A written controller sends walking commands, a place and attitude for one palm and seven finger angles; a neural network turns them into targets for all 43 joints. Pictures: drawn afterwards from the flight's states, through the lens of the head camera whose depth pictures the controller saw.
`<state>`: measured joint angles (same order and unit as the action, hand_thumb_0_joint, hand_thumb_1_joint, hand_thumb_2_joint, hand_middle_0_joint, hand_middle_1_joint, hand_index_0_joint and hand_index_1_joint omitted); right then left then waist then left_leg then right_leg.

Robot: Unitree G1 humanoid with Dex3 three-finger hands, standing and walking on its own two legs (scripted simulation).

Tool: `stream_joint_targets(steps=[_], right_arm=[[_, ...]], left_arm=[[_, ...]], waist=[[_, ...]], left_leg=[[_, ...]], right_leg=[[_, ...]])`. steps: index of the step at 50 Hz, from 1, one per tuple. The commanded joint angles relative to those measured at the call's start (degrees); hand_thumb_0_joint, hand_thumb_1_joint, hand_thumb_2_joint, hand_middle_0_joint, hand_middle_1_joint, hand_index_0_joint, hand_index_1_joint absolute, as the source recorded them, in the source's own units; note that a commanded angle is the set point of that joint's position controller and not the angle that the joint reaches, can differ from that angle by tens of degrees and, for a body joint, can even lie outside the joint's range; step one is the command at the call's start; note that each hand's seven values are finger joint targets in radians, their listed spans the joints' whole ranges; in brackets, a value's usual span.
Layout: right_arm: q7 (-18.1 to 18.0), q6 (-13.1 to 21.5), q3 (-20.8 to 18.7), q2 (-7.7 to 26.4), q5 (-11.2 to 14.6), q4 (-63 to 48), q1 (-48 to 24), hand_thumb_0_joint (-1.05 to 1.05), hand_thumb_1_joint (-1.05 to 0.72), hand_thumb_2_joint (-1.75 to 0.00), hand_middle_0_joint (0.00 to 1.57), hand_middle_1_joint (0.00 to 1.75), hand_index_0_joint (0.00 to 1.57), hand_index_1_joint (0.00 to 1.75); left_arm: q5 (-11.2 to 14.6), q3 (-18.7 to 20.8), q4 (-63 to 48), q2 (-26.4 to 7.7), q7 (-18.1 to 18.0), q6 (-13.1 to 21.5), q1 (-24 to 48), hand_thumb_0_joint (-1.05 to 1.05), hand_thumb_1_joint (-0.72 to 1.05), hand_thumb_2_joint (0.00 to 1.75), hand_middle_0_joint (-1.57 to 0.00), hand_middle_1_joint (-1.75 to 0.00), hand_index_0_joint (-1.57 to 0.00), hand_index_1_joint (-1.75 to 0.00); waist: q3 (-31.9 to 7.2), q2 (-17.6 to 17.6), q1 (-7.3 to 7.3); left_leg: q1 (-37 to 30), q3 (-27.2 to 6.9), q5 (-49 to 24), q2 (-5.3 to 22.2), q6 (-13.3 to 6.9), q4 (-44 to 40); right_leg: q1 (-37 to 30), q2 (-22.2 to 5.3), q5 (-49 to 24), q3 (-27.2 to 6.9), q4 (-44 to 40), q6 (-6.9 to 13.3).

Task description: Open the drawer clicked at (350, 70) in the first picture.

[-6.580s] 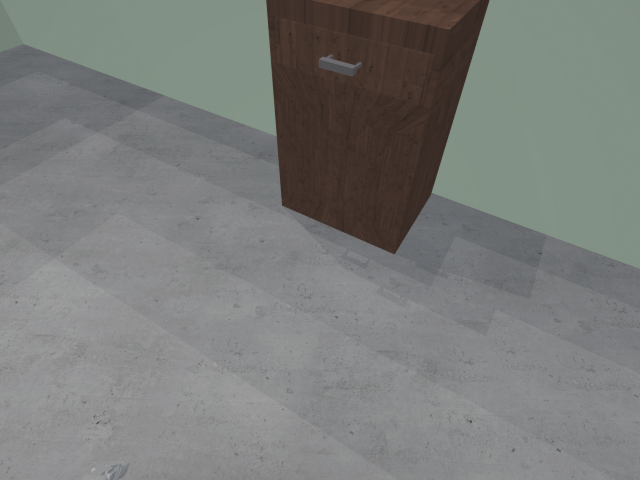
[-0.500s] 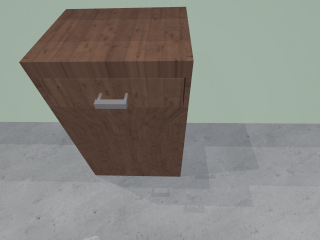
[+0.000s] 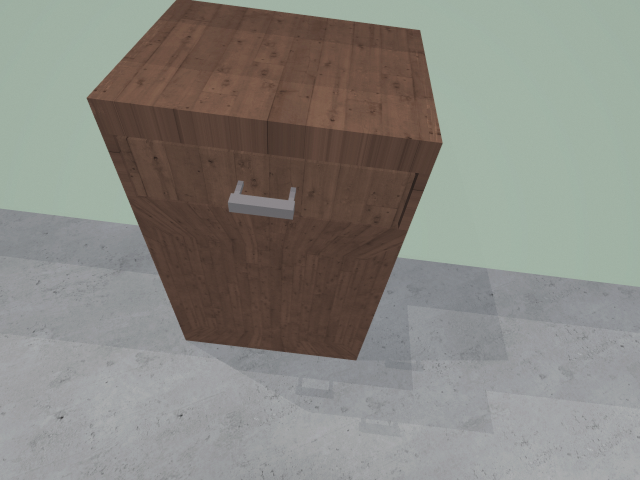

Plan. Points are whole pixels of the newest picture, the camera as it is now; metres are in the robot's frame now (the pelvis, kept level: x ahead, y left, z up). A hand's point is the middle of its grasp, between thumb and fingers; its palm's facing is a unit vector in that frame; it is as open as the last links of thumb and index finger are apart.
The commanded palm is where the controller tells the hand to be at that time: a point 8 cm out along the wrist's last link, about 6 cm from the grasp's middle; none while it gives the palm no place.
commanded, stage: come to a stop and stand still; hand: left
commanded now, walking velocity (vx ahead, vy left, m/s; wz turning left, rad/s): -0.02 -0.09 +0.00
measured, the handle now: (264, 197) +0.57 +0.15 -0.03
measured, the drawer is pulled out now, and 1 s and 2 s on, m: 0.00 0.00 0.00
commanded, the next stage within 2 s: look again from close up in 1.38 s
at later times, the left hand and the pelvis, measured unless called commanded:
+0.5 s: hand out of the picture +0.00 +0.11 -0.18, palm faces +0.00 -0.98 -0.22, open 7.3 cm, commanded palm none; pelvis -0.01 -0.07 +0.00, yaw +0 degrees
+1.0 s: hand out of the picture +0.00 +0.08 -0.18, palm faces +0.05 -0.99 -0.16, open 7.4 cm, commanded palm none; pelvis +0.02 -0.06 +0.00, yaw +0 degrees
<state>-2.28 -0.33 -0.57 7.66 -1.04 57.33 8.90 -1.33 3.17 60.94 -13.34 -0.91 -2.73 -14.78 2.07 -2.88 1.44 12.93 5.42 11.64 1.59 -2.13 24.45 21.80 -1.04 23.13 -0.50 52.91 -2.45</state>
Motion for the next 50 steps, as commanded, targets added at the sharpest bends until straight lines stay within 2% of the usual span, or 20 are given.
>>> stream_joint_targets(steps=[1,2,5,7,8,9,10,11,12,13,14,16,17,21,24,26,36,40,44,50], right_arm=[[-0.82,0.63,-3.29,11.71,-0.03,0.04,6.21,0.0,-0.9,-0.9,0.2,0.3,0.2,0.3],[-0.78,0.45,-3.44,12.08,-0.14,0.6,6.94,0.0,-0.9,-0.9,0.2,0.3,0.2,0.3],[-0.39,0.11,-3.72,12.5,-0.33,1.39,6.76,0.0,-0.9,-0.9,0.2,0.3,0.2,0.3],[-0.03,0.22,-3.61,12.05,-0.26,2.15,6.27,0.0,-0.9,-0.9,0.2,0.3,0.2,0.3],[0.06,0.18,-3.59,11.99,-0.04,2.45,5.8,0.0,-0.9,-0.9,0.2,0.3,0.2,0.3],[0.16,0.16,-3.58,11.4,0.21,2.59,5.36,0.0,-0.9,-0.9,0.2,0.3,0.2,0.3],[0.4,0.22,-3.24,9.57,0.55,2.94,6.03,0.0,-0.9,-0.9,0.2,0.3,0.2,0.3],[0.77,0.23,-2.64,6.9,0.95,3.01,6.57,0.0,-0.9,-0.9,0.2,0.3,0.2,0.3],[1.15,0.12,-1.87,5.04,0.91,2.98,6.36,0.0,-0.9,-0.9,0.2,0.3,0.2,0.3],[1.19,-0.27,-1.51,4.38,0.43,3.34,5.94,0.0,-0.9,-0.9,0.2,0.3,0.2,0.3],[1.14,-0.66,-1.4,4.7,0.1,3.98,6.09,0.0,-0.9,-0.9,0.2,0.3,0.2,0.3],[1.15,-0.54,-1.22,4.81,0.01,5.93,9.18,0.0,-0.9,-0.9,0.2,0.3,0.2,0.3],[1.03,-0.3,-1.04,4.67,0.0,6.72,10.46,0.0,-0.9,-0.9,0.2,0.3,0.2,0.3],[0.82,-0.17,-0.84,4.55,0.14,7.87,11.3,0.0,-0.9,-0.9,0.2,0.3,0.2,0.3],[0.67,-0.24,-0.69,3.96,0.13,8.27,12.05,0.0,-0.9,-0.9,0.2,0.3,0.2,0.3],[0.58,-0.29,-0.66,3.81,0.15,8.49,12.49,0.0,-0.9,-0.9,0.2,0.3,0.2,0.3],[0.04,0.19,-0.72,3.45,0.44,8.85,12.23,0.0,-0.9,-0.9,0.2,0.3,0.2,0.3],[-0.21,0.58,-0.83,3.59,0.49,8.44,11.27,0.0,-0.9,-0.9,0.2,0.3,0.2,0.3],[-0.35,0.54,-0.8,3.96,0.53,8.21,9.98,0.0,-0.9,-0.9,0.2,0.3,0.2,0.3],[-0.46,0.71,-0.73,4.95,0.48,7.54,8.88,0.0,-0.9,-0.9,0.2,0.3,0.2,0.3]], left_arm=[[0.09,0.2,-2.56,-1.86,0.38,0.52,0.09,0.0,0.9,0.9,-0.2,-0.3,-0.2,-0.3],[0.14,0.08,-2.53,-1.17,0.38,0.35,0.61,0.0,0.9,0.9,-0.2,-0.3,-0.2,-0.3],[0.23,-0.56,-2.0,0.24,0.3,0.41,0.41,0.0,0.9,0.9,-0.2,-0.3,-0.2,-0.3],[0.45,-0.79,-1.12,0.55,0.15,0.94,-1.09,0.0,0.9,0.9,-0.2,-0.3,-0.2,-0.3],[0.47,-0.9,0.02,0.6,0.03,1.12,-3.21,0.0,0.9,0.9,-0.2,-0.3,-0.2,-0.3],[0.41,-0.95,0.95,0.59,-0.11,1.51,-5.35,0.0,0.9,0.9,-0.2,-0.3,-0.2,-0.3],[0.3,-0.98,1.51,-0.83,-0.41,2.05,-6.01,0.0,0.9,0.9,-0.2,-0.3,-0.2,-0.3],[0.29,-0.99,1.44,-2.92,-0.78,2.54,-4.33,0.0,0.9,0.9,-0.2,-0.3,-0.2,-0.3],[0.53,-1.19,1.12,-4.17,-0.85,2.73,-2.94,0.0,0.9,0.9,-0.2,-0.3,-0.2,-0.3],[0.53,-1.17,1.28,-4.51,-0.79,3.0,-1.73,0.0,0.9,0.9,-0.2,-0.3,-0.2,-0.3],[0.61,-1.22,1.35,-4.18,-0.85,3.1,-0.87,0.0,0.9,0.9,-0.2,-0.3,-0.2,-0.3],[0.69,-1.7,1.55,-2.32,-0.95,2.91,0.04,0.0,0.9,0.9,-0.2,-0.3,-0.2,-0.3],[0.86,-1.77,1.69,-1.57,-0.97,2.94,-0.33,0.0,0.9,0.9,-0.2,-0.3,-0.2,-0.3],[1.1,-1.73,2.29,-1.23,-1.09,2.89,-2.43,0.0,0.9,0.9,-0.2,-0.3,-0.2,-0.3],[1.18,-1.67,2.43,-0.83,-1.17,2.97,-3.15,0.0,0.9,0.9,-0.2,-0.3,-0.2,-0.3],[1.18,-1.64,2.5,-0.56,-1.23,3.02,-3.79,0.0,0.9,0.9,-0.2,-0.3,-0.2,-0.3],[1.03,-1.7,3.27,0.96,-1.51,3.48,-6.41,0.0,0.9,0.9,-0.2,-0.3,-0.2,-0.3],[0.93,-1.67,3.61,1.43,-1.62,3.72,-7.54,0.0,0.9,0.9,-0.2,-0.3,-0.2,-0.3],[0.81,-1.72,3.64,1.58,-1.72,3.58,-7.42,0.0,0.9,0.9,-0.2,-0.3,-0.2,-0.3],[0.72,-1.7,3.65,1.03,-1.75,3.57,-7.57,0.0,0.9,0.9,-0.2,-0.3,-0.2,-0.3]], waist=[[-3.5,9.9,-3.27],[-3.33,10.19,-3.85],[-3.18,11.75,-3.95],[-3.59,13.16,-3.04],[-3.79,12.4,-2.1],[-4.02,10.9,-1.0],[-3.55,7.08,-1.09],[-1.82,2.38,-1.95],[-0.61,0.04,-2.37],[0.1,-4.1,-2.61],[3.2,-8.05,-2.36],[5.23,-6.05,-3.23],[4.82,-2.47,-3.23],[4.83,1.05,-2.2],[5.21,0.02,-2.08],[4.82,0.82,-1.99],[2.31,2.06,-1.86],[-0.11,2.34,-1.77],[1.18,2.44,-1.79],[0.44,3.18,-1.69]], left_leg=[[-11.12,-12.13,-23.97,16.62,-6.59,-7.75],[-10.4,-12.63,-22.06,16.82,-6.78,-8.01],[-8.17,-12.79,-14.22,15.67,-6.48,-8.7],[-6.62,-12.42,-13.34,14.15,-5.63,-7.95],[-4.42,-11.72,-10.06,13.31,-4.7,-7.15],[-2.52,-10.09,-7.23,11.62,-3.08,-5.44],[0.42,-8.01,-3.84,9.07,-0.79,-2.97],[4.01,-5.82,0.31,6.24,1.43,-1.13],[2.83,-3.6,3.88,3.8,2.76,-0.85],[0.09,-2.52,3.85,2.61,3.33,-0.1],[-1.1,-2.56,3.34,2.83,3.25,1.12],[-2.93,-2.89,-0.05,3.46,3.02,0.15],[-3.21,-3.34,-1.56,3.9,2.89,-0.92],[-1.59,-3.42,-2.22,4.52,3.14,-2.01],[-1.15,-3.18,-2.65,4.39,3.31,-1.39],[-1.97,-3.18,-3.11,4.47,3.36,-0.96],[-3.96,-3.12,-8.15,5.22,3.23,-0.59],[-5.5,-2.96,-11.84,5.58,2.92,-0.07],[-6.1,-3.01,-12.71,5.73,2.77,-0.01],[-7.31,-2.95,-16.11,5.85,2.53,0.14]], right_leg=[[4.03,-2.1,2.58,0.1,-3.24,-0.86],[2.78,-2.11,3.48,0.53,-4.8,-0.78],[-1.01,-1.86,4.04,1.89,-11.06,-0.01],[-4.84,-1.26,1.01,3.05,-18.28,0.54],[-8.36,-1.13,-3.53,3.88,-22.78,0.71],[-12.1,-1.25,-9.28,4.37,-29.48,0.78],[-15.29,-3.31,-12.35,1.67,-34.21,1.33],[-15.66,-8.02,-11.93,-3.75,-36.12,3.09],[-11.51,-11.51,-8.78,-5.5,-37.61,4.79],[-6.48,-11.23,-4.66,-6.53,-38.96,5.51],[-2.48,-10.52,-0.46,-6.7,-40.94,5.71],[-0.6,-8.17,1.15,-4.8,-40.44,5.23],[-1.65,-7.16,-0.56,-4.01,-39.17,4.93],[-5.06,-5.93,-3.4,-2.93,-38.16,4.51],[-5.5,-6.1,-3.75,-3.12,-38.64,4.76],[-5.58,-5.92,-4.73,-3.04,-38.59,4.9],[-9.09,-5.23,-17.5,-1.26,-35.53,4.51],[-11.48,-5.39,-25.49,-0.31,-33.68,4.16],[-10.96,-5.3,-26.47,-0.06,-33.4,3.91],[-12.32,-5.44,-29.51,0.18,-32.84,3.61]])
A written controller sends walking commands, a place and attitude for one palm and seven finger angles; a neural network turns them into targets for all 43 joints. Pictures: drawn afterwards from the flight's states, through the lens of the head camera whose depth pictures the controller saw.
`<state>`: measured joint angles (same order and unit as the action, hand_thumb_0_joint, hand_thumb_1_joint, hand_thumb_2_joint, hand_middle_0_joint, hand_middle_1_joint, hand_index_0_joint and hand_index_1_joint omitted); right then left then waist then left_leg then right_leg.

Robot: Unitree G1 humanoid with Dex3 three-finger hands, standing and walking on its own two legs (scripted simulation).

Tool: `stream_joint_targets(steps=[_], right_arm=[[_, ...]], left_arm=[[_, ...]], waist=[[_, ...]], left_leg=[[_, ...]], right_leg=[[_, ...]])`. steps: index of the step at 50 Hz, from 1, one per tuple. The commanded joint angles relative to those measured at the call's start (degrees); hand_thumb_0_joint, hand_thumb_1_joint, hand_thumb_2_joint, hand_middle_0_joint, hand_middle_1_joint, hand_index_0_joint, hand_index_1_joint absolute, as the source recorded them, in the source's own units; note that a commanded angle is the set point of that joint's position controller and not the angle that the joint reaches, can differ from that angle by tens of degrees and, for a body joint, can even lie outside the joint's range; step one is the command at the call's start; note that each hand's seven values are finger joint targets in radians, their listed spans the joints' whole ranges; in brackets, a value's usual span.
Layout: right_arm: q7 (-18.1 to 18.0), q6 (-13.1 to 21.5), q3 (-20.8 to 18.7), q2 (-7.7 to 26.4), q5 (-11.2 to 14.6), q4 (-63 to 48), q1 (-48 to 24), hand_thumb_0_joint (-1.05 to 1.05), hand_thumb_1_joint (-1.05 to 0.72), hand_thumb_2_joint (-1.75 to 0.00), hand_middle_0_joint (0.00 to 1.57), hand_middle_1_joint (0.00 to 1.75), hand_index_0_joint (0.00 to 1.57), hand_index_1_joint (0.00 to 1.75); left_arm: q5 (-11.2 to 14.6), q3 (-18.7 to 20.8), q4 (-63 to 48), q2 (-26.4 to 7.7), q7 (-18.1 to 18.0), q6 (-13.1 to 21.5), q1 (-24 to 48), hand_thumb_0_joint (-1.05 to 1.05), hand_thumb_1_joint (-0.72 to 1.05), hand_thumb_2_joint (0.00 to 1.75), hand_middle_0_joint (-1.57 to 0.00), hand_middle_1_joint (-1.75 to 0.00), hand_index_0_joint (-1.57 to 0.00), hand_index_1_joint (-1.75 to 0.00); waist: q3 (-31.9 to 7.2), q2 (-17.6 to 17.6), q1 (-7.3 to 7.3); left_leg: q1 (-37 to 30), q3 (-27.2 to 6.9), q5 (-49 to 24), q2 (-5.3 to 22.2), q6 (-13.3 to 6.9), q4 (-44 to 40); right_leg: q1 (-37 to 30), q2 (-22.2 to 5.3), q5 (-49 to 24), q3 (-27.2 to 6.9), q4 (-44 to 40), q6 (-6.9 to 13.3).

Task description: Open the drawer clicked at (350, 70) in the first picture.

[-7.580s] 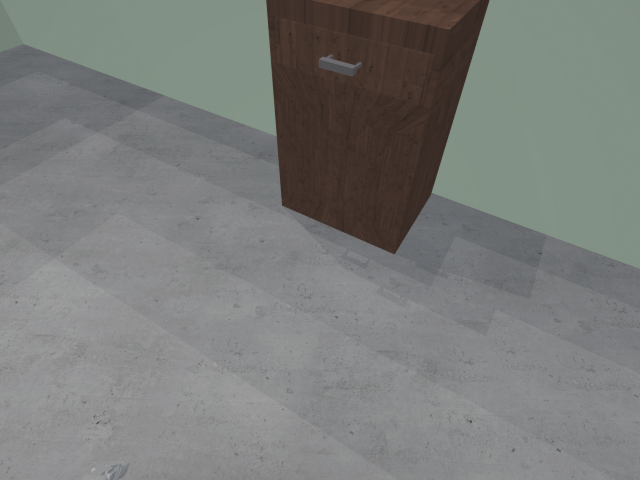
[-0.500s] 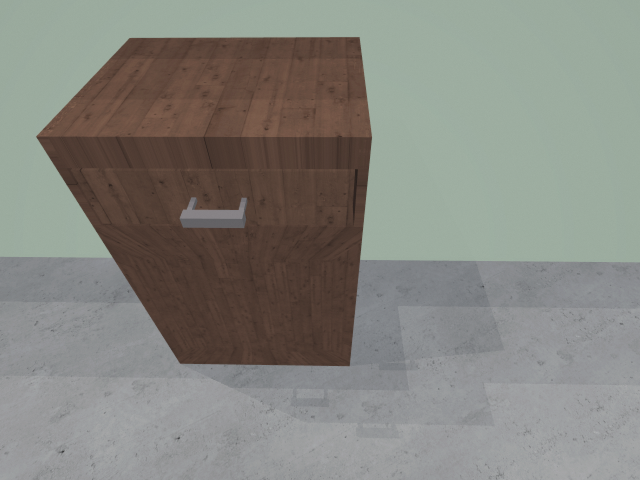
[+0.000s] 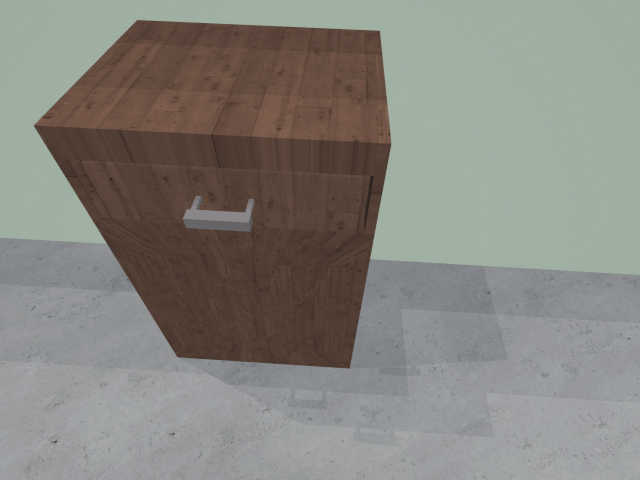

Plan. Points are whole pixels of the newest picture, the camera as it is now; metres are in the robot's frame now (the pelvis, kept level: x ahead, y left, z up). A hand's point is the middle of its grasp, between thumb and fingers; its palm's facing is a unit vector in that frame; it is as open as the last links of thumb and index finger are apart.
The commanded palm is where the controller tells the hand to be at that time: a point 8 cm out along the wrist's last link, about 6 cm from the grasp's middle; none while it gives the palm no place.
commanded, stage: come to a stop and stand still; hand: left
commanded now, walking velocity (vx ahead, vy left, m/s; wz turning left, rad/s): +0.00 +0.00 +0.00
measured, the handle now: (221, 211) +0.55 +0.22 -0.03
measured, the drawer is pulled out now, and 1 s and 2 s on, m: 0.00 0.00 0.00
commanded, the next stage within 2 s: look again from close up in 0.38 s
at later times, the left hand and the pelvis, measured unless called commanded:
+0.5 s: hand out of the picture +0.01 +0.19 -0.17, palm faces +0.01 -0.98 -0.22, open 7.4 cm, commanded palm none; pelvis +0.01 +0.01 +0.00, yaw +0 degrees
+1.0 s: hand out of the picture +0.00 +0.23 -0.18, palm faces -0.03 -0.98 -0.21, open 7.4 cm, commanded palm none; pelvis -0.01 +0.04 -0.01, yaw -2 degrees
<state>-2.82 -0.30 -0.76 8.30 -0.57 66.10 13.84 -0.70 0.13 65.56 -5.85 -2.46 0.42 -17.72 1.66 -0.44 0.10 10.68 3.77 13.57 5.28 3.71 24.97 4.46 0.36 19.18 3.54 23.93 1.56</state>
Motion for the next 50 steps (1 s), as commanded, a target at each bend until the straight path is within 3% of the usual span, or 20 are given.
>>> stream_joint_targets(steps=[1,12,23,24,25,27,29,30,31,32,33,34,35,39,47,50], right_arm=[[0.11,0.62,-0.51,4.5,0.04,-1.21,3.82,0.0,-0.9,-0.9,0.2,0.3,0.2,0.3],[0.18,0.88,-0.31,5.92,-0.08,-1.81,3.04,0.0,-0.9,-0.9,0.2,0.3,0.2,0.3],[0.43,0.98,-0.11,6.14,-0.06,-1.49,3.33,0.0,-0.9,-0.9,0.2,0.3,0.2,0.3],[1.42,1.81,-0.44,8.02,0.24,-6.4,-1.95,0.0,-0.9,-0.9,0.2,0.3,0.2,0.3],[1.95,1.27,-0.16,3.82,0.09,-8.42,0.46,0.0,-0.9,-0.9,0.2,0.3,0.2,0.3],[2.22,0.99,-0.08,4.48,-0.14,-8.85,4.15,0.0,-0.9,-0.9,0.2,0.3,0.2,0.3],[1.89,1.74,-0.12,7.0,-0.28,-8.35,5.98,0.0,-0.9,-0.9,0.2,0.3,0.2,0.3],[1.65,1.93,-0.27,7.93,-0.38,-8.16,6.04,0.0,-0.9,-0.9,0.2,0.3,0.2,0.3],[1.52,1.81,-0.19,8.45,-0.37,-8.09,5.97,0.0,-0.9,-0.9,0.2,0.3,0.2,0.3],[1.31,1.48,-0.1,8.65,-0.36,-8.47,5.14,0.0,-0.9,-0.9,0.2,0.3,0.2,0.3],[1.23,1.24,-0.15,8.82,-0.33,-9.03,4.37,0.0,-0.9,-0.9,0.2,0.3,0.2,0.3],[1.29,1.04,-0.16,8.64,-0.32,-9.5,3.46,0.0,-0.9,-0.9,0.2,0.3,0.2,0.3],[1.38,0.96,-0.11,8.42,-0.3,-9.87,3.19,0.0,-0.9,-0.9,0.2,0.3,0.2,0.3],[1.65,0.82,-0.02,8.04,-0.42,-9.5,2.98,0.0,-0.9,-0.9,0.2,0.3,0.2,0.3],[1.48,1.6,0.15,8.72,-0.33,-8.34,3.56,0.0,-0.9,-0.9,0.2,0.3,0.2,0.3],[1.42,1.65,0.22,8.4,-0.2,-7.82,3.45,0.0,-0.9,-0.9,0.2,0.3,0.2,0.3]], left_arm=[[0.04,1.34,-1.06,-6.77,-0.22,0.37,-4.43,0.0,0.9,0.9,-0.2,-0.3,-0.2,-0.3],[0.13,1.38,-1.83,-8.17,-0.17,0.29,-3.05,0.0,0.9,0.9,-0.2,-0.3,-0.2,-0.3],[0.22,1.21,-1.93,-8.68,-0.09,0.34,-2.69,0.0,0.9,0.9,-0.2,-0.3,-0.2,-0.3],[-1.03,0.79,-1.65,-9.9,-2.27,2.6,-6.31,0.0,0.9,0.9,-0.2,-0.3,-0.2,-0.3],[-0.81,1.58,-4.38,-12.57,-1.86,3.13,-4.43,0.0,0.9,0.9,-0.2,-0.3,-0.2,-0.3],[-0.52,1.09,-6.01,-11.96,-1.24,3.26,-2.04,0.0,0.9,0.9,-0.2,-0.3,-0.2,-0.3],[0.1,0.89,-7.62,-10.36,-1.09,2.6,-1.7,0.0,0.9,0.9,-0.2,-0.3,-0.2,-0.3],[0.12,0.9,-7.84,-9.84,-0.99,2.11,-2.51,0.0,0.9,0.9,-0.2,-0.3,-0.2,-0.3],[0.03,0.89,-7.91,-9.76,-0.91,1.51,-2.93,0.0,0.9,0.9,-0.2,-0.3,-0.2,-0.3],[0.03,0.8,-7.7,-9.62,-0.71,0.98,-3.24,0.0,0.9,0.9,-0.2,-0.3,-0.2,-0.3],[-0.06,0.78,-7.56,-9.4,-0.51,0.59,-3.43,0.0,0.9,0.9,-0.2,-0.3,-0.2,-0.3],[-0.1,0.63,-7.42,-9.32,-0.32,0.36,-3.32,0.0,0.9,0.9,-0.2,-0.3,-0.2,-0.3],[-0.12,0.55,-7.46,-9.37,-0.16,0.25,-2.93,0.0,0.9,0.9,-0.2,-0.3,-0.2,-0.3],[-0.17,0.48,-7.87,-10.01,0.23,-0.04,-2.02,0.0,0.9,0.9,-0.2,-0.3,-0.2,-0.3],[-0.24,0.51,-7.02,-10.2,0.5,0.02,-2.55,0.0,0.9,0.9,-0.2,-0.3,-0.2,-0.3],[-0.21,0.49,-6.22,-10.33,0.56,0.17,-2.9,0.0,0.9,0.9,-0.2,-0.3,-0.2,-0.3]], waist=[[1.22,0.47,-0.31],[0.61,0.24,-0.12],[1.58,-0.75,0.13],[6.09,-2.36,1.78],[3.67,-5.51,-0.87],[-3.63,-8.41,-1.88],[-5.89,-1.23,-1.84],[-5.91,5.36,-1.22],[-4.21,10.48,-0.78],[-1.98,10.24,-0.31],[0.05,7.65,-0.08],[2.29,3.47,0.18],[3.41,1.41,-0.05],[4.93,1.1,-0.18],[1.02,2.53,0.21],[0.75,1.17,0.31]], left_leg=[[-5.16,-1.33,-18.36,2.17,-3.29,-0.35],[-6.34,-1.43,-21.44,2.32,-3.6,-1.31],[-6.1,-1.75,-18.21,2.08,-3.73,-3.11],[2.98,1.14,-16.62,1.18,-2.54,12.14],[6.64,-0.66,3.89,-1.04,-3.8,11.38],[3.92,-0.24,2.88,-1.81,-4.48,8.32],[-0.66,-2.48,-14.01,0.28,-5.44,5.71],[-2.26,-3.1,-22.18,1.79,-5.78,6.54],[-2.26,-4.23,-25.91,3.12,-6.54,5.79],[-0.52,-5.24,-24.02,3.77,-7.35,4.9],[1.74,-5.57,-19.19,3.64,-7.54,4.2],[3.91,-5.46,-13.23,2.8,-7.28,3.92],[4.9,-4.91,-8.37,1.89,-6.75,3.25],[5.54,-5.02,0.0,1.0,-6.42,0.43],[2.28,-5.2,-6.04,1.79,-6.88,-0.86],[1.52,-4.29,-7.67,1.52,-6.65,-0.36]], right_leg=[[5.09,-6.69,-25.48,-3.79,-3.82,-0.44],[3.38,-6.92,-26.11,-3.3,-3.84,-0.67],[3.34,-7.03,-22.47,-3.41,-5.31,-0.86],[8.04,-10.28,-47.36,-9.16,-5.28,-3.44],[3.73,-12.35,-53.19,-8.71,-1.67,-0.61],[0.48,-10.17,-46.23,-5.76,2.12,1.83],[2.89,-6.63,-31.82,-4.56,5.57,1.3],[4.39,-5.35,-24.47,-3.73,6.3,0.91],[5.87,-4.1,-15.16,-2.53,6.66,0.48],[6.77,-3.13,-8.54,-1.79,5.7,0.26],[7.41,-2.81,-5.38,-1.94,4.71,0.26],[8.08,-3.17,-4.82,-2.76,3.44,0.35],[8.92,-3.79,-4.76,-3.68,2.61,0.4],[10.81,-4.2,-0.33,-4.56,1.15,0.17],[8.73,-4.51,-4.75,-3.59,1.97,-0.51],[8.42,-5.13,-7.06,-4.02,1.24,-0.55]])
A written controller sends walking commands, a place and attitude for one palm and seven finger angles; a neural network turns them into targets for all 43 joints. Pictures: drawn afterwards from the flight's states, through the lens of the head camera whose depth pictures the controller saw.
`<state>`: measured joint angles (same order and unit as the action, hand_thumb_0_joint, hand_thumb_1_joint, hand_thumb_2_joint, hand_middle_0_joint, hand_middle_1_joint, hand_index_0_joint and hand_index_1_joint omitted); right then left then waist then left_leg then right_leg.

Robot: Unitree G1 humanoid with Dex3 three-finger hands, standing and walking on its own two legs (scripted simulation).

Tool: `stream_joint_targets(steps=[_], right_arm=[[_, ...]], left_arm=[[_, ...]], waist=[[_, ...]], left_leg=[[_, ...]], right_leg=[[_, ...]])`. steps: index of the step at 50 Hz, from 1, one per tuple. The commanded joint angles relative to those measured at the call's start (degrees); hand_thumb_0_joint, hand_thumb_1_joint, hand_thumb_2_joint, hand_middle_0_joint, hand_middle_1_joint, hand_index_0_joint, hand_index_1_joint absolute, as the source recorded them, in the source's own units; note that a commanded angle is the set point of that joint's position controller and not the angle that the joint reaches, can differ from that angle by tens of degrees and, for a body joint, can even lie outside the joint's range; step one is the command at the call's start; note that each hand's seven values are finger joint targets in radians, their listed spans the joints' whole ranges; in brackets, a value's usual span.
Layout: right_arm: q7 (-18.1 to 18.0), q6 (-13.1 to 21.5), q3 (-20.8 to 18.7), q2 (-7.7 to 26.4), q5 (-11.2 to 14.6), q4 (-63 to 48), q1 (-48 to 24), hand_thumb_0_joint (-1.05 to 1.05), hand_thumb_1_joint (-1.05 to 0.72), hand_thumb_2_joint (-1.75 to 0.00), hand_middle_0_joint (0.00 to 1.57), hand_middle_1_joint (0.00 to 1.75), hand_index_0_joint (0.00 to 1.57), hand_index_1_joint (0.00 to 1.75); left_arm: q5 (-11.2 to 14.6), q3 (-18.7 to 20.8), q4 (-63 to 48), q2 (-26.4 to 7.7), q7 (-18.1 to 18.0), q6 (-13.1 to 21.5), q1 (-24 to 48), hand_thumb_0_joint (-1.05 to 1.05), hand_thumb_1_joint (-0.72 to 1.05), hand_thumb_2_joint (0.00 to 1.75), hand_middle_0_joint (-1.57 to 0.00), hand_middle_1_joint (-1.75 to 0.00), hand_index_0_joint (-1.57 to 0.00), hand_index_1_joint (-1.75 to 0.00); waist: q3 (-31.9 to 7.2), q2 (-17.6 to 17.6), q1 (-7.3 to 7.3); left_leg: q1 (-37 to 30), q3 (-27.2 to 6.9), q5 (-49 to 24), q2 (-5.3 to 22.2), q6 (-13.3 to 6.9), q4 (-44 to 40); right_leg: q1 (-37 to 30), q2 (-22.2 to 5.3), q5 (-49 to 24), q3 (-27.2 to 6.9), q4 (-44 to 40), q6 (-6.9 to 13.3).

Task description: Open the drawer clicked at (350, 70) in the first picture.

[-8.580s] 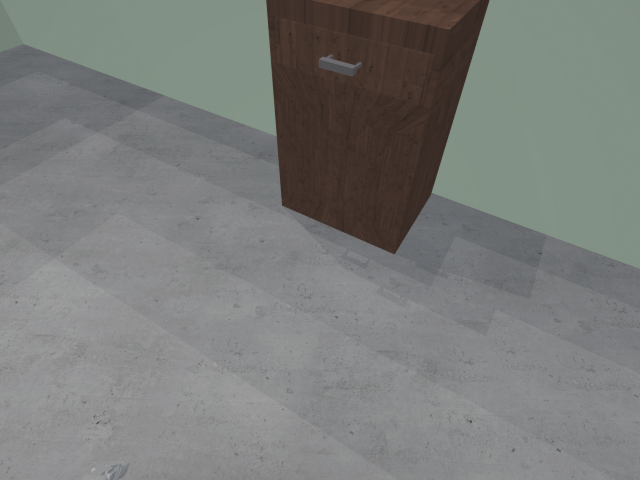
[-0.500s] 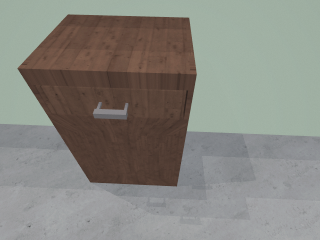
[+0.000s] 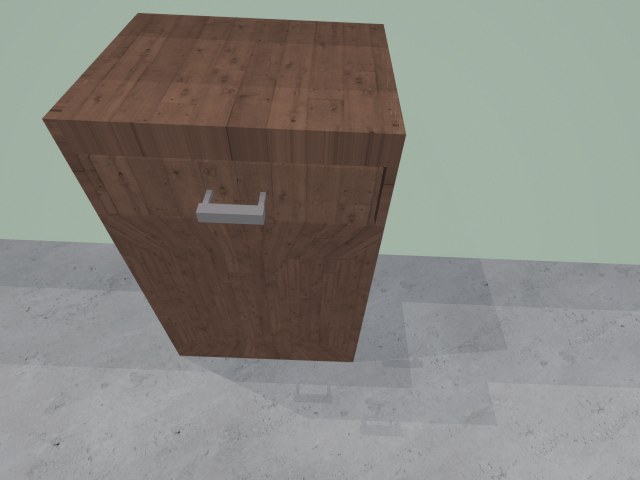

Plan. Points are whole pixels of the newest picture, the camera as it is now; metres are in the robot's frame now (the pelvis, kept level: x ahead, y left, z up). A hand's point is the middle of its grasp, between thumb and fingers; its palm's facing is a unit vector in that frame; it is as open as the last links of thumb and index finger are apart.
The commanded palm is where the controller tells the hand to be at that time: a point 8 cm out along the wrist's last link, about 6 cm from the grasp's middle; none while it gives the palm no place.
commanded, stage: raise the hand with hooked fingers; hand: left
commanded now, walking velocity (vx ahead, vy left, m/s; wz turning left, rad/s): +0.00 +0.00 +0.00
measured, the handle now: (233, 205) +0.56 +0.19 -0.02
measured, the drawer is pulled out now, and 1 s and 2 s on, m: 0.00 0.00 0.00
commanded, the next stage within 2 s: move the hooked fingers above the handle in 1.96 s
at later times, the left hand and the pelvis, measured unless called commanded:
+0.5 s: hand out of the picture +0.13 +0.20 -0.07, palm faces -0.07 -0.12 -0.99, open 8.7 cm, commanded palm +0.14 +0.22 +0.00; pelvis -0.04 -0.04 -0.04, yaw +1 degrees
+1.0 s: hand (141, 390) +0.21 +0.23 +0.01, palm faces +0.05 -0.10 -0.99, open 11.7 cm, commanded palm +0.19 +0.23 +0.07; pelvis -0.02 -0.03 -0.02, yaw +2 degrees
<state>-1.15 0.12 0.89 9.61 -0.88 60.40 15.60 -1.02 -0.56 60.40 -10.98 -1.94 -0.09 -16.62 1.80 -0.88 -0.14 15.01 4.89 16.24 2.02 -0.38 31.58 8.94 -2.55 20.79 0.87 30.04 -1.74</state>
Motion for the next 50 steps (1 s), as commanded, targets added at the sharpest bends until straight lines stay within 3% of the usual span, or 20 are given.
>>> stream_joint_targets(steps=[1,2,3,4,5,6,7,8,9,12,13,16,18,22,27,33,37,39,43,50], right_arm=[[-0.27,1.24,-1.42,6.93,0.13,-1.78,1.61,0.0,-0.9,-0.9,0.2,0.3,0.2,0.3],[-0.28,1.23,-1.41,6.83,0.14,-1.53,1.55,0.0,-0.9,-0.9,0.2,0.3,0.2,0.3],[0.12,1.2,-1.99,8.9,0.67,-4.76,-2.1,0.0,-0.9,-0.9,0.2,0.3,0.2,0.3],[-2.43,9.91,-2.75,15.24,3.54,-22.91,-0.03,0.0,-0.9,-0.9,0.2,0.3,0.2,0.3],[-5.13,15.87,-2.36,10.25,2.84,-19.3,-3.33,0.0,-0.9,-0.9,0.2,0.3,0.2,0.3],[-5.33,18.15,-3.52,7.66,4.26,-18.62,-4.91,0.0,-0.9,-0.9,0.2,0.3,0.2,0.3],[-5.39,18.52,-2.89,6.91,4.27,-18.73,-5.24,0.0,-0.9,-0.9,0.2,0.3,0.2,0.3],[-4.98,18.2,-3.62,9.82,2.88,-21.32,-7.65,0.0,-0.9,-0.9,0.2,0.3,0.2,0.3],[-4.95,16.81,-3.95,10.98,1.3,-22.23,-7.27,0.0,-0.9,-0.9,0.2,0.3,0.2,0.3],[-2.75,11.32,-5.24,10.68,-1.57,-28.33,-8.78,0.0,-0.9,-0.9,0.2,0.3,0.2,0.3],[-1.68,9.18,-5.54,10.48,-2.21,-29.87,-10.37,0.0,-0.9,-0.9,0.2,0.3,0.2,0.3],[1.22,4.24,-5.78,9.75,-2.26,-33.0,-13.92,0.0,-0.9,-0.9,0.2,0.3,0.2,0.3],[1.97,2.31,-5.3,9.58,-2.41,-35.27,-15.3,0.0,-0.9,-0.9,0.2,0.3,0.2,0.3],[1.18,-0.04,-5.28,9.01,-4.42,-36.84,-16.11,0.0,-0.9,-0.9,0.2,0.3,0.2,0.3],[0.2,0.55,-5.61,8.65,-5.01,-35.68,-15.54,0.0,-0.9,-0.9,0.2,0.3,0.2,0.3],[-0.38,-0.7,-4.76,8.86,-3.27,-35.56,-16.26,0.0,-0.9,-0.9,0.2,0.3,0.2,0.3],[-1.12,-1.66,-3.55,8.97,-2.26,-35.34,-16.79,0.0,-0.9,-0.9,0.2,0.3,0.2,0.3],[-1.43,-1.72,-3.32,8.89,-2.33,-34.79,-16.48,0.0,-0.9,-0.9,0.2,0.3,0.2,0.3],[-1.28,-1.27,-3.79,8.49,-2.73,-33.98,-15.17,0.0,-0.9,-0.9,0.2,0.3,0.2,0.3],[-0.1,-1.35,-5.68,9.33,-2.46,-33.08,-13.37,0.0,-0.9,-0.9,0.2,0.3,0.2,0.3]], left_arm=[[0.03,1.11,-0.92,-5.15,0.02,0.75,-4.16,0.0,0.9,0.9,-0.2,-0.3,-0.2,-0.3],[0.08,1.07,-0.65,-5.07,0.0,0.81,-4.14,0.0,0.9,0.9,-0.2,-0.3,-0.2,-0.3],[-0.51,1.02,0.15,-5.46,-2.21,1.56,-5.93,0.0,0.9,0.9,-0.2,-0.3,-0.2,-0.3],[-9.68,2.77,-87.7,-25.79,-4.1,10.64,37.71,0.0,0.88,0.89,-0.2,-0.32,-0.2,-0.32],[-10.84,4.21,-71.15,-19.97,-8.53,6.1,9.05,0.0,0.85,0.88,-0.2,-0.33,-0.2,-0.33],[-10.62,-1.15,-64.36,-8.6,-11.11,-2.82,-6.44,0.0,0.83,0.87,-0.21,-0.34,-0.21,-0.34],[-13.19,-6.4,-62.67,-1.73,-11.12,-4.14,-6.81,0.0,0.81,0.86,-0.21,-0.36,-0.21,-0.36],[-17.94,-3.59,-66.24,-7.79,-12.82,-3.29,-0.75,0.0,0.78,0.85,-0.21,-0.37,-0.21,-0.37],[-24.89,-0.43,-63.64,-12.31,-14.75,-3.03,-2.79,0.0,0.76,0.84,-0.21,-0.39,-0.21,-0.39],[-43.11,-0.23,-55.69,-10.64,-18.76,-2.83,-14.29,0.0,0.69,0.81,-0.22,-0.43,-0.22,-0.43],[-47.89,-2.56,-52.9,-7.62,-19.74,-2.83,-18.07,0.0,0.67,0.8,-0.22,-0.45,-0.22,-0.45],[-57.18,0.0,-54.1,-10.46,-21.37,-0.12,-20.21,0.0,0.6,0.77,-0.22,-0.5,-0.22,-0.5],[-59.95,2.53,-60.41,-14.63,-22.61,2.03,-16.01,0.0,0.55,0.75,-0.22,-0.53,-0.22,-0.53],[-62.26,9.15,-72.01,-22.27,-26.21,6.11,-0.79,0.0,0.46,0.71,-0.23,-0.58,-0.23,-0.58],[-59.15,9.39,-75.93,-22.85,-28.63,10.83,11.18,0.0,0.34,0.66,-0.24,-0.66,-0.24,-0.66],[-56.28,6.6,-71.29,-21.89,-24.04,3.7,5.94,0.0,0.2,0.6,-0.25,-0.75,-0.25,-0.75],[-54.03,7.73,-69.81,-23.69,-18.17,-0.11,1.13,0.0,0.11,0.56,-0.26,-0.81,-0.26,-0.81],[-53.55,8.51,-69.67,-24.55,-16.29,0.75,1.84,0.0,0.06,0.54,-0.26,-0.84,-0.26,-0.84],[-53.98,9.65,-72.38,-24.55,-16.74,5.09,4.88,0.0,-0.03,0.5,-0.27,-0.9,-0.27,-0.9],[-54.57,8.92,-73.15,-23.27,-20.22,5.28,9.76,0.0,-0.2,0.43,-0.28,-1.0,-0.28,-1.0]], waist=[[0.73,0.94,0.56],[0.89,0.7,0.55],[4.46,1.76,1.1],[-24.9,17.79,-3.36],[-24.23,23.02,1.84],[-15.92,17.2,0.0],[-8.89,9.12,-0.79],[-4.8,5.53,-0.89],[-6.44,0.32,-1.15],[-11.4,-7.33,3.24],[-9.25,-9.04,4.55],[-10.28,-9.62,8.21],[-14.21,-5.9,8.45],[-18.42,-0.37,5.78],[-20.04,2.64,1.13],[-21.52,1.94,2.63],[-20.8,-2.93,4.32],[-17.5,-4.5,4.21],[-17.09,0.43,4.28],[-20.64,3.12,3.59]], left_leg=[[-3.38,-5.27,-11.3,4.72,-2.51,-6.62],[-3.57,-4.99,-11.95,4.61,-2.4,-6.34],[0.02,-4.5,-17.82,5.5,-0.37,3.12],[-17.0,-4.05,-28.39,-1.04,-2.19,-4.11],[-23.24,-5.42,-35.66,2.63,-1.28,-5.08],[-13.45,-6.41,-26.62,2.23,0.18,-8.25],[-7.05,-6.09,-20.9,2.2,-0.7,-6.53],[-0.94,-5.86,-11.84,0.72,-0.64,-3.28],[2.62,-5.11,-6.28,-0.68,-1.02,-0.96],[8.64,-3.8,-11.26,-1.69,-0.16,5.19],[12.41,-3.52,-9.27,-1.8,0.24,6.07],[17.65,-2.75,-6.74,-2.83,0.14,9.38],[18.39,-2.15,-5.99,-3.75,-0.14,11.13],[16.26,-2.47,-3.48,-4.69,-1.04,16.63],[13.71,-4.14,-0.77,-4.44,-1.74,23.37],[14.49,-3.39,-3.99,-3.96,-1.88,17.92],[14.21,-2.75,-6.36,-4.03,-1.55,13.14],[13.79,-2.6,-6.31,-3.84,-1.55,11.38],[9.38,-2.69,-7.81,-3.6,-1.5,9.1],[3.4,-2.64,-12.27,-3.27,-1.35,8.01]], right_leg=[[4.09,-2.23,-9.61,-1.61,-5.07,2.76],[4.11,-2.58,-10.81,-1.65,-5.31,2.76],[7.3,-5.0,-22.2,-5.7,-8.25,2.46],[6.01,1.48,-27.09,-2.26,1.52,5.0],[12.18,1.95,-11.72,3.14,7.97,4.74],[17.09,3.23,-0.7,5.27,10.88,3.12],[17.3,2.48,-1.92,4.41,7.97,2.9],[18.22,2.41,-4.0,3.31,3.58,3.25],[19.81,2.78,-3.45,2.55,1.95,3.5],[22.23,4.76,-5.15,2.39,7.34,4.23],[24.31,5.08,-3.77,1.9,8.43,4.55],[23.42,4.05,-7.51,-3.61,9.91,5.63],[22.36,3.34,-9.74,-5.46,11.65,5.32],[26.47,2.46,-6.54,-9.1,11.72,4.66],[34.46,2.01,-0.23,-10.07,11.74,4.33],[23.9,2.44,-11.63,-6.23,11.37,3.37],[15.27,1.84,-19.75,-5.73,9.26,2.37],[14.59,1.57,-20.6,-5.05,7.99,1.91],[15.0,2.02,-18.47,-2.97,6.98,2.55],[15.88,2.98,-17.82,0.31,7.3,3.14]])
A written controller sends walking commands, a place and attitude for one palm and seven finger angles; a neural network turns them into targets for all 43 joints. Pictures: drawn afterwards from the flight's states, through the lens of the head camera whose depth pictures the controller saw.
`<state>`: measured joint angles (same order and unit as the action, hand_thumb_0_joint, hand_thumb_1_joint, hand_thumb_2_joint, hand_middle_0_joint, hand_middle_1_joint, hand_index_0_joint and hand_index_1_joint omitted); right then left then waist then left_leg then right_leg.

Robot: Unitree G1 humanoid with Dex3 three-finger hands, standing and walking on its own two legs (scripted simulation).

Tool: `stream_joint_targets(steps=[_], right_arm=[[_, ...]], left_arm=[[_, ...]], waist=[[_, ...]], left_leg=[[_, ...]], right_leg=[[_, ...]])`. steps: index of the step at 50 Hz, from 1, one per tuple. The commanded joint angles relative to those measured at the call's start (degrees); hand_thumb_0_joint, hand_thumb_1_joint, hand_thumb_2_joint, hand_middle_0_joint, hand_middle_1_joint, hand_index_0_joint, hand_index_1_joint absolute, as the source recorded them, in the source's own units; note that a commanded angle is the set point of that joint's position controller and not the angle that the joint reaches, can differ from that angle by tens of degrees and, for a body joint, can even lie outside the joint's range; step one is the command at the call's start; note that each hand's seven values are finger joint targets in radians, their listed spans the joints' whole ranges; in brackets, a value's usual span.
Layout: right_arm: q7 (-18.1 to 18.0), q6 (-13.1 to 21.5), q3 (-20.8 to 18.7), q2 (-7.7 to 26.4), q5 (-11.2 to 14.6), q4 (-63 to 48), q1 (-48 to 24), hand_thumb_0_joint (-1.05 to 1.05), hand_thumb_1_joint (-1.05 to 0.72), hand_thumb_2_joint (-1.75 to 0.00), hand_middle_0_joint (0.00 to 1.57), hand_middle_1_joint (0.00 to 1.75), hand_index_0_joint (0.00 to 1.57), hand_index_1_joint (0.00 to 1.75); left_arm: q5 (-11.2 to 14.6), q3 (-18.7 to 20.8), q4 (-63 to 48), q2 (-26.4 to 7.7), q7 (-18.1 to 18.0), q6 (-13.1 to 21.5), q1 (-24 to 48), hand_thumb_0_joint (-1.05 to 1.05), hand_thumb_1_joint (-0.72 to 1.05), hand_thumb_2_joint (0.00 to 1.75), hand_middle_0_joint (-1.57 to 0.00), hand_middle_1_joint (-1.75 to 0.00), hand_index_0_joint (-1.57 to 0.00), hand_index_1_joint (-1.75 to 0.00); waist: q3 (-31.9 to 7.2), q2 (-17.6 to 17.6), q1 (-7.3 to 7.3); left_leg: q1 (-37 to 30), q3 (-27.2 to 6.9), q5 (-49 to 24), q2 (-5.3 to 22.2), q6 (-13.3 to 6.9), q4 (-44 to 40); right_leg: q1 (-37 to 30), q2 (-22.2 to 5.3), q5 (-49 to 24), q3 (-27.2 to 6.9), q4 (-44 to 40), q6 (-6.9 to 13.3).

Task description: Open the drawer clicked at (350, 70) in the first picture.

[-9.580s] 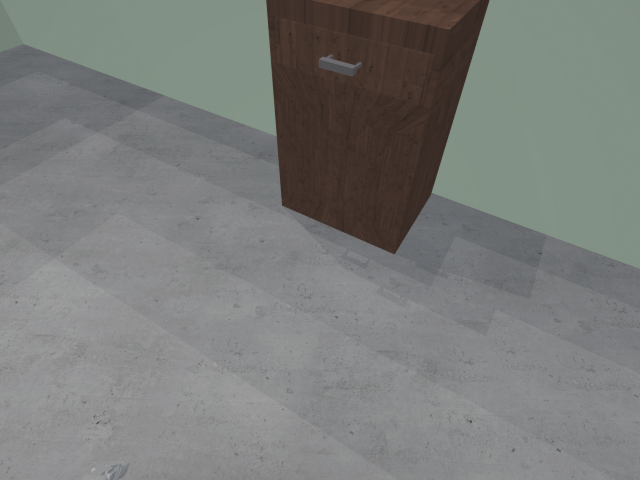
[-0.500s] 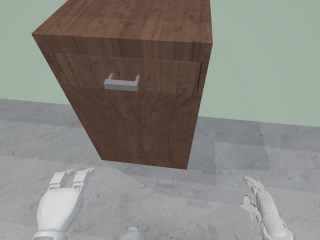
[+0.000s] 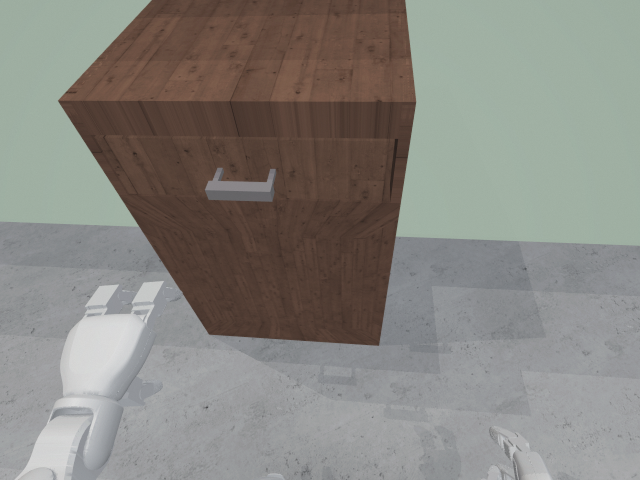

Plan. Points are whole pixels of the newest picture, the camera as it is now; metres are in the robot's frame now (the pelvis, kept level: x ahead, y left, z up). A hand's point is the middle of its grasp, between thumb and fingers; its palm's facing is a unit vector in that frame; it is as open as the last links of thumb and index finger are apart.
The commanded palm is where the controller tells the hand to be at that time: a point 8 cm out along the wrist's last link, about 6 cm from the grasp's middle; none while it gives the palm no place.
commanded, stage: raise the hand with hooked fingers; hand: left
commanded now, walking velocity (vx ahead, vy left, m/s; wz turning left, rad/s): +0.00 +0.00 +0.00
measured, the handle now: (243, 182) +0.58 +0.20 +0.00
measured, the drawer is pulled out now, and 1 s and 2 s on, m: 0.00 0.00 0.00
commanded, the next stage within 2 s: move the hooked fingers above the handle in 0.96 s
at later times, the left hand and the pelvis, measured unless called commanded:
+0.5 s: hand (116, 287) +0.29 +0.26 +0.11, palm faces +0.07 -0.08 -0.99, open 13.8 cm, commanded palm +0.27 +0.26 +0.17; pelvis +0.00 +0.02 +0.02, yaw +0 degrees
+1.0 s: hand (124, 281) +0.30 +0.25 +0.12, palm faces +0.08 -0.08 -0.99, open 13.8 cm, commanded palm +0.27 +0.25 +0.17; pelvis -0.01 +0.01 +0.03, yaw +1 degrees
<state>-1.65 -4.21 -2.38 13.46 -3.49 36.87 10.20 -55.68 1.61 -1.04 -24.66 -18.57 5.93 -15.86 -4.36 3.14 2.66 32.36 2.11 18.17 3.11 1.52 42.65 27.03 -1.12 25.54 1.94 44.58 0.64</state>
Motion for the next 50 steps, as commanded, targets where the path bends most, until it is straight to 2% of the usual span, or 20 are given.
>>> stream_joint_targets(steps=[1,4,8,10,11,12,15,18,22,24,26,28,32,33,36,38,41,43,46,50], right_arm=[[0.57,2.95,-2.56,5.68,0.36,-9.75,-8.4,0.0,-0.9,-0.9,0.2,0.3,0.2,0.3],[0.55,2.29,-2.48,6.01,1.12,-9.62,-8.87,0.0,-0.9,-0.9,0.2,0.3,0.2,0.3],[0.27,1.69,-1.85,6.14,1.79,-9.75,-9.67,0.0,-0.9,-0.9,0.2,0.3,0.2,0.3],[0.14,1.42,-1.51,6.1,2.05,-9.79,-9.81,0.0,-0.9,-0.9,0.2,0.3,0.2,0.3],[0.15,1.32,-1.41,6.21,2.21,-9.88,-10.18,0.0,-0.9,-0.9,0.2,0.3,0.2,0.3],[0.14,1.11,-1.2,5.98,2.2,-9.71,-9.79,0.0,-0.9,-0.9,0.2,0.3,0.2,0.3],[0.17,0.44,-0.78,5.84,2.61,-9.49,-9.76,0.0,-0.9,-0.9,0.2,0.3,0.2,0.3],[0.14,0.02,-0.45,5.81,2.86,-9.54,-9.82,0.0,-0.9,-0.9,0.2,0.3,0.2,0.3],[-0.08,-0.15,-0.01,5.95,2.8,-9.26,-9.72,0.0,-0.9,-0.9,0.2,0.3,0.2,0.3],[-0.23,-0.24,-0.03,6.05,3.01,-8.95,-9.59,0.0,-0.9,-0.9,0.2,0.3,0.2,0.3],[-0.34,-0.25,-0.05,6.33,3.08,-8.86,-9.51,0.0,-0.9,-0.9,0.2,0.3,0.2,0.3],[-0.27,-0.31,0.0,6.38,3.35,-8.36,-9.3,0.0,-0.9,-0.9,0.2,0.3,0.2,0.3],[0.27,-0.35,-0.23,6.7,3.57,-8.71,-8.87,0.0,-0.9,-0.9,0.2,0.3,0.2,0.3],[0.36,-0.48,-0.4,6.83,3.59,-8.61,-8.68,0.0,-0.9,-0.9,0.2,0.3,0.2,0.3],[0.46,-0.17,-0.69,7.13,3.33,-8.98,-8.67,0.0,-0.9,-0.9,0.2,0.3,0.2,0.3],[0.44,0.1,-0.83,6.98,3.46,-8.66,-8.61,0.0,-0.9,-0.9,0.2,0.3,0.2,0.3],[0.23,0.58,-1.24,7.07,3.38,-8.29,-8.52,0.0,-0.9,-0.9,0.2,0.3,0.2,0.3],[0.26,0.74,-1.4,6.89,3.59,-7.64,-8.24,0.0,-0.9,-0.9,0.2,0.3,0.2,0.3],[0.35,0.81,-1.7,7.12,3.73,-7.27,-8.28,0.0,-0.9,-0.9,0.2,0.3,0.2,0.3],[0.2,0.54,-1.45,7.19,4.08,-7.49,-8.92,0.0,-0.9,-0.9,0.2,0.3,0.2,0.3]], left_arm=[[0.01,6.83,-11.87,-9.87,-3.44,-1.76,9.77,0.0,-0.22,0.42,-0.28,-1.02,-0.28,-1.02],[0.31,4.45,-11.33,-9.24,-1.84,-4.65,12.12,0.0,-0.29,0.39,-0.29,-1.07,-0.29,-1.07],[0.33,3.49,-11.94,-10.75,1.59,-7.2,16.85,0.0,-0.38,0.35,-0.29,-1.12,-0.29,-1.12],[0.46,3.65,-11.52,-11.73,3.39,-7.66,19.01,0.0,-0.43,0.33,-0.29,-1.15,-0.29,-1.15],[0.55,3.97,-11.83,-12.23,4.24,-7.75,19.94,0.0,-0.45,0.32,-0.3,-1.17,-0.3,-1.17],[0.62,3.57,-11.2,-12.17,5.02,-7.86,20.55,0.0,-0.48,0.31,-0.3,-1.18,-0.3,-1.18],[0.87,2.21,-9.63,-11.53,7.29,-8.21,24.43,0.0,-0.5,0.3,-0.3,-1.2,-0.3,-1.2],[1.36,1.6,-8.62,-11.89,9.6,-8.21,28.64,0.0,-0.5,0.3,-0.3,-1.2,-0.3,-1.2],[1.74,2.42,-8.04,-14.4,12.0,-6.97,33.48,0.0,-0.5,0.3,-0.3,-1.2,-0.3,-1.2],[2.45,2.39,-7.09,-14.47,13.1,-6.33,34.98,0.0,-0.5,0.3,-0.3,-1.2,-0.3,-1.2],[3.2,3.68,-6.41,-15.93,14.03,-5.47,36.45,0.0,-0.5,0.3,-0.3,-1.2,-0.3,-1.2],[3.69,2.93,-5.75,-15.54,14.7,-4.86,38.76,0.0,-0.5,0.3,-0.3,-1.2,-0.3,-1.2],[4.65,2.82,-3.13,-14.18,16.06,-4.08,33.81,0.0,-0.5,0.3,-0.3,-1.2,-0.3,-1.2],[4.61,2.91,-3.43,-14.09,16.18,-3.79,33.44,0.0,-0.5,0.3,-0.3,-1.2,-0.3,-1.2],[4.48,4.67,-6.07,-15.81,15.43,-2.2,34.0,0.0,-0.5,0.3,-0.3,-1.2,-0.3,-1.2],[4.37,4.63,-6.63,-15.52,14.4,-1.3,34.75,0.0,-0.5,0.3,-0.3,-1.2,-0.3,-1.2],[3.99,7.1,-8.11,-17.82,12.04,-0.39,36.16,0.0,-0.5,0.3,-0.3,-1.2,-0.3,-1.2],[3.76,6.32,-7.2,-16.58,10.68,-0.59,36.51,0.0,-0.5,0.3,-0.3,-1.2,-0.3,-1.2],[3.46,6.6,-6.14,-16.84,9.79,-1.86,36.41,0.0,-0.5,0.3,-0.3,-1.2,-0.3,-1.2],[3.76,3.51,-4.45,-14.71,11.01,-4.02,35.38,0.0,-0.5,0.3,-0.3,-1.2,-0.3,-1.2]], waist=[[-14.33,-0.97,0.78],[-13.35,-0.79,0.68],[-12.06,-0.28,1.0],[-10.86,-1.17,1.18],[-10.72,0.57,1.4],[-10.86,0.34,1.41],[-8.99,0.48,0.84],[-8.3,-0.31,0.7],[-9.45,1.09,1.12],[-8.95,-0.33,0.87],[-9.32,-0.72,1.1],[-8.48,-0.5,0.7],[-7.45,-2.07,1.64],[-7.36,-3.14,1.53],[-9.01,-1.75,2.03],[-8.36,-1.63,1.87],[-10.55,-0.04,2.22],[-10.22,-0.43,1.87],[-11.37,-0.64,1.86],[-9.74,-2.5,1.37]], left_leg=[[-14.63,-0.02,-15.07,-4.18,-3.22,-3.31],[-16.16,-0.11,-15.81,-3.86,-3.19,-5.2],[-18.6,-0.37,-16.92,-3.57,-3.13,-8.02],[-19.34,-0.52,-17.4,-3.47,-3.07,-9.41],[-20.16,-0.66,-18.52,-3.45,-3.02,-9.96],[-20.77,-0.61,-18.86,-3.46,-2.94,-10.65],[-22.25,-0.76,-18.78,-3.32,-2.78,-12.26],[-23.24,-0.76,-17.66,-3.35,-2.74,-13.91],[-24.86,-0.62,-17.22,-3.7,-2.81,-15.54],[-25.11,-0.55,-17.69,-3.79,-2.97,-15.92],[-24.88,-0.55,-17.67,-4.05,-2.96,-16.45],[-25.06,-0.46,-17.16,-4.07,-3.01,-17.07],[-23.96,0.04,-16.58,-4.29,-3.06,-17.84],[-23.73,0.11,-16.59,-4.25,-3.13,-17.91],[-23.89,0.07,-16.53,-4.52,-3.21,-17.85],[-23.64,0.16,-15.8,-4.48,-3.28,-17.81],[-24.48,0.17,-16.75,-4.73,-3.36,-17.18],[-24.29,0.13,-16.36,-4.63,-3.35,-17.11],[-24.61,0.37,-17.56,-4.73,-3.31,-16.76],[-23.74,0.86,-16.34,-4.81,-3.47,-17.12]], right_leg=[[-2.18,1.74,-22.52,-0.59,-7.52,0.84],[-3.23,1.84,-21.8,0.18,-8.41,0.81],[-5.32,1.97,-20.87,0.54,-10.39,0.86],[-6.35,2.13,-20.67,0.75,-11.53,0.84],[-6.91,2.26,-20.78,0.7,-12.15,0.98],[-7.91,2.15,-20.8,0.88,-12.47,0.95],[-7.68,2.58,-19.61,1.26,-14.22,0.92],[-8.9,2.59,-18.57,1.33,-15.95,0.84],[-11.37,2.46,-18.31,0.9,-17.9,0.94],[-11.81,2.53,-19.33,0.99,-18.66,0.76],[-13.39,2.53,-19.65,0.84,-19.44,0.73],[-13.12,2.43,-19.42,0.92,-20.06,0.64],[-14.24,2.24,-19.58,0.83,-20.82,0.48],[-14.11,2.33,-19.6,0.95,-20.82,0.42],[-14.99,2.37,-19.43,0.57,-20.87,0.5],[-14.1,2.22,-18.7,0.51,-20.84,0.47],[-14.56,2.23,-19.36,0.18,-20.68,0.55],[-13.63,2.19,-18.98,0.3,-20.38,0.57],[-14.31,2.32,-20.51,0.23,-20.16,0.55],[-13.96,2.0,-20.86,0.1,-20.38,0.15]])
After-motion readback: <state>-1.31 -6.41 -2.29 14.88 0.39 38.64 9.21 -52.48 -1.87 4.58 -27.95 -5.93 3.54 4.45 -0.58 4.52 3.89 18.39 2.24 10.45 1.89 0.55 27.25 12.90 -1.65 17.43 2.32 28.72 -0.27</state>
